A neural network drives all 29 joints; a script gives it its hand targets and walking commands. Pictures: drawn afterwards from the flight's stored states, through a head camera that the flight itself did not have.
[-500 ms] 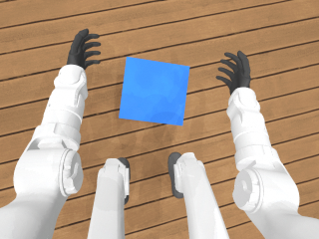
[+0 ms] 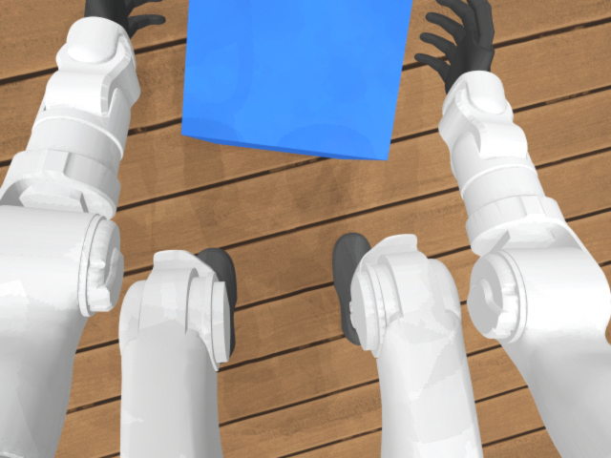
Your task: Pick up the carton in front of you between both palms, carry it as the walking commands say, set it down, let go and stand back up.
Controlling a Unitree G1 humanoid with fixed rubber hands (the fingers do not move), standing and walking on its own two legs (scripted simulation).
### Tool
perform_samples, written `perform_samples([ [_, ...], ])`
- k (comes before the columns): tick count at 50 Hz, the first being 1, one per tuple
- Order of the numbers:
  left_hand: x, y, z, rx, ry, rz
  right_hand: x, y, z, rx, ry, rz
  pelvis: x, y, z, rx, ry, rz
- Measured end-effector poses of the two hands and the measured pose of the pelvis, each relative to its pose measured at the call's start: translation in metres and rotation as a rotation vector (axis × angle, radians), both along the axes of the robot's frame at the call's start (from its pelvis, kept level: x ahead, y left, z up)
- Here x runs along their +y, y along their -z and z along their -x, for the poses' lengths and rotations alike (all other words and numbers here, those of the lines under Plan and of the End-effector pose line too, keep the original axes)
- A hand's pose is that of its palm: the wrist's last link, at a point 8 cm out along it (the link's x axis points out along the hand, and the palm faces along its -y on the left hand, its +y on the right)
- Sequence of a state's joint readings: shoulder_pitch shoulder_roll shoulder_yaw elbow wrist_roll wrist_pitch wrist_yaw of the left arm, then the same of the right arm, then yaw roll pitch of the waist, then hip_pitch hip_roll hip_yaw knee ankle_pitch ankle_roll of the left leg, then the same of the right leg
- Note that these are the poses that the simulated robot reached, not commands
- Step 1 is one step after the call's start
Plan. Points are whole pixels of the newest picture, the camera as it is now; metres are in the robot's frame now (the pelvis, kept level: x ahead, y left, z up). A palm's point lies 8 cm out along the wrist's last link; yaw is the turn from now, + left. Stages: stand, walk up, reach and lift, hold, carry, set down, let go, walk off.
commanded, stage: reach and lift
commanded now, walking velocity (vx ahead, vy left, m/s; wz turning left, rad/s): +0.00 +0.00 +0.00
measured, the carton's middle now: (291, 72) +0.52 -0.01 -0.27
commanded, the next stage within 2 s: none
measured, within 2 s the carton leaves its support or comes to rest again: leaves its support in 0.92 s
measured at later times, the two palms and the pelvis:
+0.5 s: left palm (139, 22) +0.55 +0.15 -0.20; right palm (449, 68) +0.50 -0.19 -0.19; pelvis +0.01 +0.01 -0.02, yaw -1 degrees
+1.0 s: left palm (150, 21) +0.55 +0.13 -0.18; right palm (440, 50) +0.52 -0.16 -0.16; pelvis +0.01 +0.00 -0.03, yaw +0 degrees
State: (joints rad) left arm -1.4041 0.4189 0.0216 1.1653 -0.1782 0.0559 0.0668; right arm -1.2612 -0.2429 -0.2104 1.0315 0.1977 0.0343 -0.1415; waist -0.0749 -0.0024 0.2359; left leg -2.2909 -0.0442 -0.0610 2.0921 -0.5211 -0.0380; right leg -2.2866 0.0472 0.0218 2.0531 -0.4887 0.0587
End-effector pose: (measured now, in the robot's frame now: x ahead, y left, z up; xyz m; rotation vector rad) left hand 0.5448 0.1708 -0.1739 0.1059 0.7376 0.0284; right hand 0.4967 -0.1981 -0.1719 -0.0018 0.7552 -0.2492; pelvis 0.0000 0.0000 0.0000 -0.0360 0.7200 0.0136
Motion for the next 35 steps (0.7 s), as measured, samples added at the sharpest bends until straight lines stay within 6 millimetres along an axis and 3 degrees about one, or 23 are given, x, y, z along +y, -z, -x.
perform_samples([
  [4, -0.002, 0.025, 0.0, 0.002, -0.002, 0.009, -0.001, 0.023, -0.002, 0.018, -0.011, 0.018, -0.001, 0.013, 0.0, -0.036, -0.006, -0.002],
  [9, -0.005, 0.038, -0.002, -0.008, 0.02, 0.01, -0.005, 0.026, -0.01, 0.006, 0.007, 0.016, -0.001, 0.02, -0.005, -0.058, 0.004, 0.003],
  [16, -0.012, 0.028, -0.015, -0.038, 0.041, 0.019, 0.005, 0.022, -0.015, -0.008, 0.007, 0.006, 0.002, 0.022, -0.011, -0.041, 0.01, 0.01],
  [25, -0.019, 0.026, -0.009, -0.013, 0.05, 0.022, 0.009, 0.02, -0.008, -0.004, 0.0, 0.002, 0.005, 0.019, -0.009, -0.026, 0.008, 0.01],
  [30, -0.037, 0.025, -0.007, -0.02, 0.065, 0.035, 0.026, 0.016, -0.016, -0.018, -0.038, -0.019, 0.005, 0.017, -0.005, -0.034, 0.007, 0.009],
  [35, -0.038, 0.024, -0.008, -0.003, 0.051, 0.017, 0.032, 0.016, -0.017, -0.006, 0.003, -0.013, 0.004, 0.016, -0.003, -0.037, 0.005, 0.012],
])
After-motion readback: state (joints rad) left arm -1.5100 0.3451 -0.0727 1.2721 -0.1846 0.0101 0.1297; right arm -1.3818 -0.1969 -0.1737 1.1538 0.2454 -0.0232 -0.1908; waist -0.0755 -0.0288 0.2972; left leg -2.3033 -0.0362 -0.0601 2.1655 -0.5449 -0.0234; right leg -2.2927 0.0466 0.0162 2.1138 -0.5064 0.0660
